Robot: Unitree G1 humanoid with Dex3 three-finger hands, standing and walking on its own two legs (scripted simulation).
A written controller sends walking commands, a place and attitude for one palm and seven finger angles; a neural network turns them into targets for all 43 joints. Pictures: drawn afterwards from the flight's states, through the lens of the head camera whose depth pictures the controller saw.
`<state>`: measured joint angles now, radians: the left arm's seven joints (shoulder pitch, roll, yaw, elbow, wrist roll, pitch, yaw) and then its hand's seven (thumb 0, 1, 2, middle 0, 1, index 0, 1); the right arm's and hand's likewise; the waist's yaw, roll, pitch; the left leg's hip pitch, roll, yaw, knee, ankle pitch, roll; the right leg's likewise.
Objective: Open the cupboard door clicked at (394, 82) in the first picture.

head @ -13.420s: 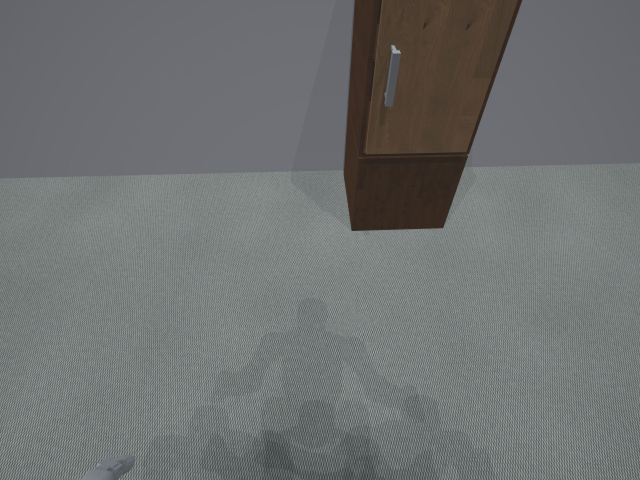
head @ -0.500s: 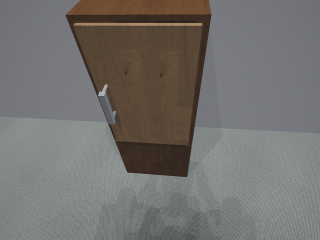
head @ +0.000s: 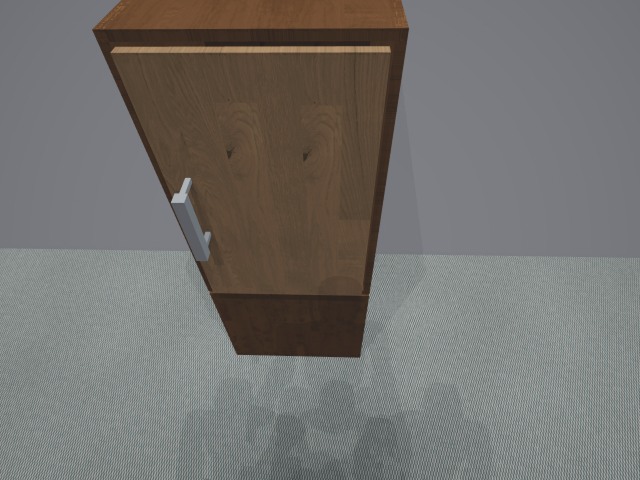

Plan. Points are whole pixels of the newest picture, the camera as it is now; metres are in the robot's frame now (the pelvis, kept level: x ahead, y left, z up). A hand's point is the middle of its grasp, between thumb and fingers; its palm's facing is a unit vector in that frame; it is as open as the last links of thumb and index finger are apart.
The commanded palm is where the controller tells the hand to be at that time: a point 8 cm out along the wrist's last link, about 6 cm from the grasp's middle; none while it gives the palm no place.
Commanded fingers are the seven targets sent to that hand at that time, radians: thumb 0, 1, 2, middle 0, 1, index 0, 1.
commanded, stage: come to a stop and stand still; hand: left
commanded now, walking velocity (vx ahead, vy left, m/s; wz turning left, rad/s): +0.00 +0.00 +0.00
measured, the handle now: (195, 221) +0.55 +0.25 -0.05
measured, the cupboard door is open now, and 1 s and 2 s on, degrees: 0 0 0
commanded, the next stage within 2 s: look again from close up in 0.24 s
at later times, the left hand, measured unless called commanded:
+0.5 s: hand out of the picture -0.02 +0.19 -0.18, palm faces +0.03 -0.98 -0.19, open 7.3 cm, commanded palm none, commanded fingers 0.00 0.90 0.90 -0.20 -0.30 -0.20 -0.30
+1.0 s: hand out of the picture +0.05 +0.23 -0.14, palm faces +0.14 -0.96 -0.23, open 7.3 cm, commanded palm +0.09 +0.26 -0.07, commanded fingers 0.00 0.78 0.85 -0.21 -0.38 -0.21 -0.38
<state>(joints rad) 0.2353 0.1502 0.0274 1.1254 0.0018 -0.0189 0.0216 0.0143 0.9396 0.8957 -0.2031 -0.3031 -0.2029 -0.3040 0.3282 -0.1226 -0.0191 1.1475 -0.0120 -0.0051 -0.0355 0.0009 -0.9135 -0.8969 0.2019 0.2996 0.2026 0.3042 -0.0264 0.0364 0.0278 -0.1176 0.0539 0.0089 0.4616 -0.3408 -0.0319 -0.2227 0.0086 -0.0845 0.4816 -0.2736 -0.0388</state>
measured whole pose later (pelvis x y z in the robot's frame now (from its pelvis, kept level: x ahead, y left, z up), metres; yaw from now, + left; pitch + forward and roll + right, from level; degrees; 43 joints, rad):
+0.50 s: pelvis -0.01 +0.02 +0.00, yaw +0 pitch -1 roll -2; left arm 0.27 0.14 0.01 1.12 0.01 -0.02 0.04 0.01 0.92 0.90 -0.20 -0.30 -0.20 -0.30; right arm 0.24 -0.18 -0.02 1.05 -0.02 -0.01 -0.02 0.00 -0.93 -0.90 0.20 0.30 0.20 0.30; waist 0.00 0.04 0.05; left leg -0.18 0.05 0.04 0.55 -0.35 0.00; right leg -0.23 0.01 -0.08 0.50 -0.26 -0.01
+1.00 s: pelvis -0.01 +0.04 +0.00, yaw -1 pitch +0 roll +1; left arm 0.42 0.17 0.02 0.64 -0.07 0.06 0.07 0.03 0.94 0.89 -0.21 -0.31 -0.21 -0.31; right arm 0.37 -0.15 0.03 1.02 0.01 -0.12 -0.06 0.02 -0.93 -0.90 0.20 0.30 0.20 0.30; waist 0.01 0.00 0.03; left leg -0.15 -0.02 0.08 0.47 -0.33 0.03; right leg -0.26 -0.06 -0.04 0.53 -0.28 0.01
